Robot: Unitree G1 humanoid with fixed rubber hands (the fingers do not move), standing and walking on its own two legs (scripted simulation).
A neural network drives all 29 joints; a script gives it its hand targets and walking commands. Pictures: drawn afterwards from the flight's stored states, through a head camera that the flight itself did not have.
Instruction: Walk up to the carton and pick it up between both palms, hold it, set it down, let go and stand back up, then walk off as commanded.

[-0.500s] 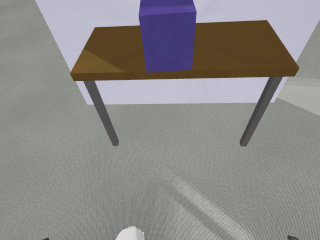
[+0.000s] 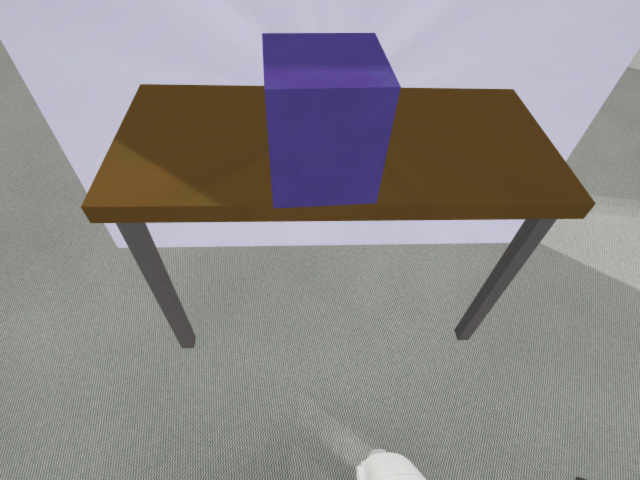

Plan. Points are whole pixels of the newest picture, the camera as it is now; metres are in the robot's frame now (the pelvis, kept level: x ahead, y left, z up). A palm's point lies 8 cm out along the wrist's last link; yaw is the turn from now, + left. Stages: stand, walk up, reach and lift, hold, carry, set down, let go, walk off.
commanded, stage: walk up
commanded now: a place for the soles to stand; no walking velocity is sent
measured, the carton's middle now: (322, 123) +0.72 -0.03 +0.05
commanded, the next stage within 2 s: none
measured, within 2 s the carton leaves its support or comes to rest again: neither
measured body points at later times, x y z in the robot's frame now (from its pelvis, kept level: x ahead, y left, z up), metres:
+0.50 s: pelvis +0.15 -0.03 +0.00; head +0.17 -0.05 +0.44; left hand +0.19 +0.32 -0.08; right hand +0.25 -0.35 -0.12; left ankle +0.25 +0.13 -0.71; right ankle +0.16 -0.15 -0.74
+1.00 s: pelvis +0.20 -0.01 +0.00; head +0.21 -0.01 +0.45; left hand +0.27 +0.33 -0.11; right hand +0.35 -0.32 -0.11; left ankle +0.25 +0.13 -0.74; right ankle +0.18 -0.14 -0.74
